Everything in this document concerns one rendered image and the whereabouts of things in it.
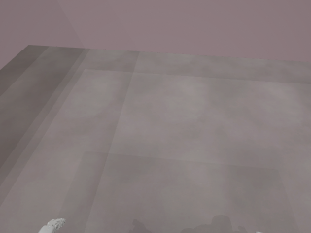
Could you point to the left robot hand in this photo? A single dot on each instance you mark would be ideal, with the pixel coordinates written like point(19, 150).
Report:
point(53, 226)

